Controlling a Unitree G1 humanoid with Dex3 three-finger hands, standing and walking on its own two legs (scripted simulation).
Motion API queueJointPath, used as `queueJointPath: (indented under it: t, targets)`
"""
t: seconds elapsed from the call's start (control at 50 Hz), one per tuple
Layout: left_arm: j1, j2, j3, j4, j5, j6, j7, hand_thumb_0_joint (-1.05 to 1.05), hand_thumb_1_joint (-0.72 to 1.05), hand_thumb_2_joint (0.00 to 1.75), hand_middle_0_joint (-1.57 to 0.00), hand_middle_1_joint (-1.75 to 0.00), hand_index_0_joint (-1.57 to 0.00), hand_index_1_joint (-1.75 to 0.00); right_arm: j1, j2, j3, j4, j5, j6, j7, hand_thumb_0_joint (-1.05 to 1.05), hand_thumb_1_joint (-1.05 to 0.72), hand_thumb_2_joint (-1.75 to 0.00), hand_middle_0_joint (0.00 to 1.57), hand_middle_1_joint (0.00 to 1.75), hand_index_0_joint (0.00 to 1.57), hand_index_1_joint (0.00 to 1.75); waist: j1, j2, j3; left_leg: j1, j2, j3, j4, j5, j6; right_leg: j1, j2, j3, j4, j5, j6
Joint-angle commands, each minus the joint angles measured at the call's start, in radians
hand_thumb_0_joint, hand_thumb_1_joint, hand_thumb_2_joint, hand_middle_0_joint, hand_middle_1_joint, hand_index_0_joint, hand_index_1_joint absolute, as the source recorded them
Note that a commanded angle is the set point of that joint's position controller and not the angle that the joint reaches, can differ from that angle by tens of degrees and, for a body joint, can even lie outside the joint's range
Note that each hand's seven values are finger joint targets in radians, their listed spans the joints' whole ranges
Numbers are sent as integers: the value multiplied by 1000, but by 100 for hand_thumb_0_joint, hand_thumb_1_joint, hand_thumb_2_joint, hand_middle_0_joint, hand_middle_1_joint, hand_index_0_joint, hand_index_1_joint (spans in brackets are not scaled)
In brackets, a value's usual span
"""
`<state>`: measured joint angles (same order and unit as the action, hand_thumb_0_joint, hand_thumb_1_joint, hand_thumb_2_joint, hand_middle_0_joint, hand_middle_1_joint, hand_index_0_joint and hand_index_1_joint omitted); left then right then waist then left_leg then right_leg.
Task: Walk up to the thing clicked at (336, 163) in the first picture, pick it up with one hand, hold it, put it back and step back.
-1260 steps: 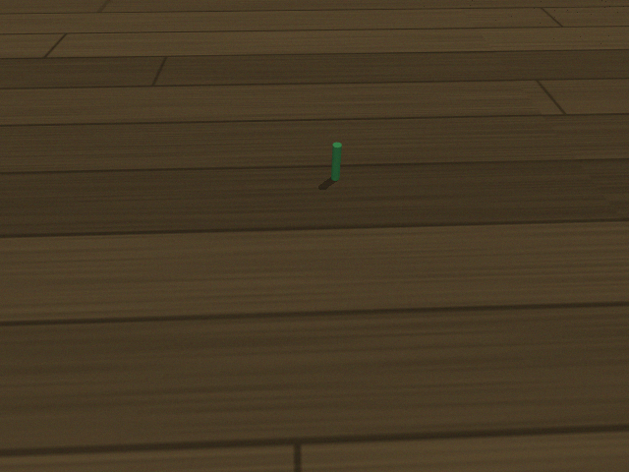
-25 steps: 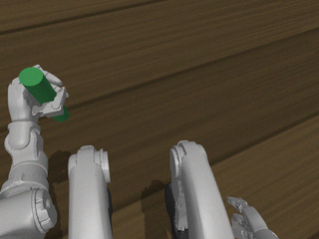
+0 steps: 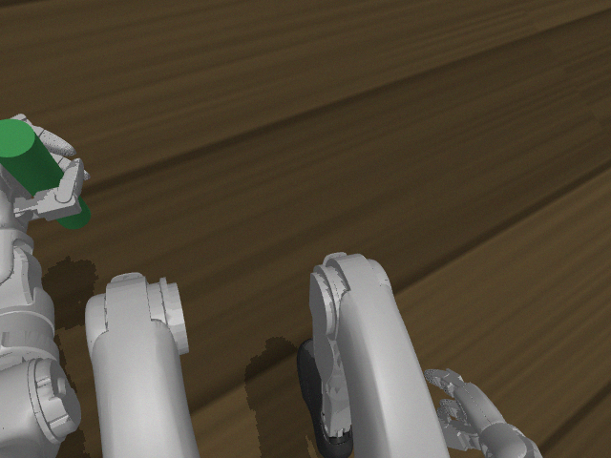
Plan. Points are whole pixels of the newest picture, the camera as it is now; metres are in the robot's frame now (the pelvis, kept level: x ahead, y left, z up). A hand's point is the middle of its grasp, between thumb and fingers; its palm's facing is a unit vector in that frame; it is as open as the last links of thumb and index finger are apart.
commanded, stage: crouch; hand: left
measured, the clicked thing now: (48, 184) +0.44 +0.27 -0.08
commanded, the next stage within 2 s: lower in 0.12 s
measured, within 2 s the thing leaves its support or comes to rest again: rests again in 1.62 s
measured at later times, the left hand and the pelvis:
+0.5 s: hand (77, 192) +0.45 +0.25 -0.12, palm faces +0.13 -0.99 -0.02, open 5.3 cm; pelvis +0.00 +0.01 -0.02, yaw -3 degrees
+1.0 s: hand (90, 197) +0.46 +0.25 -0.16, palm faces +0.13 -0.99 -0.01, open 5.2 cm; pelvis -0.01 +0.02 -0.02, yaw -6 degrees
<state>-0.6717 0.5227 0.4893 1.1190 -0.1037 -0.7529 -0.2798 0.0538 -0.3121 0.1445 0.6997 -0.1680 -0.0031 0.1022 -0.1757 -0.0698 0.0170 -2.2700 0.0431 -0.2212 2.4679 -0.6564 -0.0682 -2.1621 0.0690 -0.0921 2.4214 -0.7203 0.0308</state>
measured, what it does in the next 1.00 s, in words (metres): stands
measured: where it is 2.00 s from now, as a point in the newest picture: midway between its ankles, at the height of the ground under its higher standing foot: (252, 433)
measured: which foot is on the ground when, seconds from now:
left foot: down 0.00-1.00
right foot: down 0.00-1.00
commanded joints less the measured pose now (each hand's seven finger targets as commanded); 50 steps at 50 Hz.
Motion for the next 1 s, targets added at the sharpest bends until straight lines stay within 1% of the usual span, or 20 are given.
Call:
queueJointPath:
  t: [0.0, 0.08, 0.14, 0.16, 0.2, 0.22, 0.24, 0.28, 0.34, 0.36, 0.48, 0.56, 0.64, 0.74, 0.76, 0.78, 0.84, 0.92, 0.94, 0.98]
  targets:
    - [-292, 228, 22, -204, -29, -87, 9, 0, 58, 125, -130, -138, -132, -136, 110, -253, -74, -45, -6, -2, -5, 0, -89, -90, 20, 30, 20, 30, -4, 283, -648, 429, 2, 121, -235, 81, 65, 312, 18, -93, -261, 195, -58]
    - [-290, 228, 8, -224, -33, -97, 13, 0, 60, 126, -131, -138, -132, -137, 90, -265, -64, -45, -14, 1, -3, 0, -89, -90, 20, 30, 20, 30, -18, 298, -629, 437, 6, 111, -218, 86, 64, 304, 19, -103, -246, 209, -56]
    - [-270, 256, 25, -227, -28, -102, 28, 0, 59, 126, -133, -139, -134, -138, 88, -265, -57, -46, -20, 8, -2, 0, -89, -90, 20, 30, 20, 30, -5, 294, -640, 429, 6, 110, -207, 108, 62, 325, 22, -103, -239, 223, -55]
    - [-275, 243, 9, -219, -31, -102, 29, 0, 60, 126, -132, -139, -133, -137, 77, -262, -51, -50, -22, 9, -1, 0, -89, -90, 20, 30, 20, 30, -12, 288, -632, 415, 6, 111, -196, 110, 65, 334, 22, -102, -239, 229, -52]
    - [-287, 262, 18, -238, -29, -109, 38, 0, 59, 126, -133, -140, -135, -138, 82, -270, -48, -48, -25, 12, 0, 0, -89, -90, 20, 30, 20, 30, -18, 303, -633, 420, 7, 103, -199, 108, 62, 332, 22, -107, -234, 228, -53]
    - [-279, 251, 16, -232, -29, -111, 38, 0, 58, 125, -136, -143, -137, -141, 80, -274, -45, -52, -26, 16, 3, 0, -90, -90, 20, 30, 20, 30, -26, 303, -634, 437, 8, 96, -203, 111, 61, 328, 22, -114, -232, 230, -53]
    - [-240, 253, 15, -190, -26, -104, 41, 0, 56, 126, -136, -144, -138, -142, 75, -272, -42, -50, -26, 18, 2, 0, -90, -90, 20, 30, 20, 30, -17, 295, -612, 418, 8, 102, -195, 107, 62, 325, 25, -110, -233, 227, -54]
    - [-248, 238, 4, -159, -28, -112, 48, 0, 56, 127, -138, -145, -139, -143, 59, -278, -28, -56, -30, 18, 4, 0, -90, -90, 20, 30, 20, 30, -42, 262, -572, 391, 10, 93, -182, 93, 64, 316, 29, -119, -230, 220, -52]
    - [-261, 272, 7, -130, -30, -135, 53, 0, 54, 125, -137, -145, -139, -143, 55, -286, -5, -62, -40, 20, 5, 0, -90, -90, 20, 30, 20, 30, -57, 240, -565, 371, 12, 85, -163, 93, 69, 360, 33, -124, -238, 227, -45]
    - [-252, 288, 15, -120, -27, -141, 52, 0, 56, 124, -137, -144, -140, -142, 46, -288, 1, -66, -43, 22, 6, 0, -90, -90, 20, 30, 20, 30, -51, 244, -565, 381, 14, 81, -164, 96, 67, 354, 34, -129, -232, 226, -46]
    - [-282, 340, 27, -86, -34, -190, 58, 0, 59, 123, -136, -142, -138, -140, 4, -311, 47, -83, -67, 21, 7, 0, -90, -90, 20, 30, 20, 30, -73, 303, -551, 425, 21, 60, -152, 93, 57, 354, 41, -147, -218, 231, -48]
    - [-298, 356, 12, -58, -34, -217, 59, 0, 60, 121, -136, -141, -138, -138, -25, -329, 72, -87, -83, 19, 4, 0, -90, -90, 20, 30, 20, 30, -97, 338, -497, 430, 24, 45, -149, 78, 52, 333, 42, -164, -208, 226, -49]
    - [-270, 382, 18, -24, -26, -234, 71, 0, 60, 123, -135, -140, -137, -138, -39, -341, 96, -95, -99, 23, 5, 0, -90, -90, 20, 30, 20, 30, -104, 343, -488, 442, 27, 31, -143, 97, 47, 352, 45, -178, -202, 246, -47]
    - [-268, 383, -1, 2, -27, -252, 86, 0, 61, 123, -133, -140, -135, -137, -65, -354, 122, -105, -114, 25, 4, 0, -89, -90, 20, 30, 20, 30, -124, 344, -458, 448, 30, 17, -133, 108, 46, 357, 50, -192, -198, 265, -45]
    - [-273, 402, 18, -5, -27, -256, 89, 0, 62, 124, -134, -141, -137, -139, -59, -361, 125, -104, -117, 26, 3, 0, -89, -90, 20, 30, 20, 30, -124, 359, -458, 466, 30, 10, -140, 116, 43, 359, 50, -198, -195, 269, -44]
    - [-257, 398, 7, 8, -23, -258, 94, 0, 61, 124, -134, -140, -136, -138, -72, -359, 131, -107, -120, 27, 5, 0, -89, -90, 20, 30, 20, 30, -121, 360, -451, 469, 33, 8, -138, 121, 41, 355, 51, -198, -190, 272, -46]
    - [-278, 408, -4, 25, -23, -271, 103, 0, 62, 124, -133, -140, -135, -137, -85, -369, 147, -114, -127, 28, 3, 0, -89, -90, 20, 30, 20, 30, -145, 352, -418, 445, 33, -2, -132, 90, 45, 351, 54, -208, -193, 257, -42]
    - [-303, 438, 4, 29, -20, -290, 122, 0, 64, 126, -134, -141, -136, -138, -102, -373, 165, -122, -139, 27, 4, 0, -89, -90, 20, 30, 20, 30, -150, 359, -404, 440, 33, -8, -127, 75, 45, 358, 57, -211, -194, 250, -40]
    - [-276, 437, 8, 36, -24, -293, 124, 0, 62, 126, -134, -141, -136, -139, -104, -375, 168, -125, -143, 28, 4, 0, -89, -90, 20, 30, 20, 30, -145, 358, -411, 449, 33, -8, -124, 80, 45, 370, 59, -211, -197, 258, -40]
    - [-282, 426, -7, 57, -21, -297, 130, 0, 64, 127, -133, -141, -136, -139, -102, -380, 176, -125, -146, 28, 4, 0, -89, -90, 20, 30, 20, 30, -159, 359, -402, 456, 34, -17, -123, 92, 44, 367, 61, -219, -191, 269, -38]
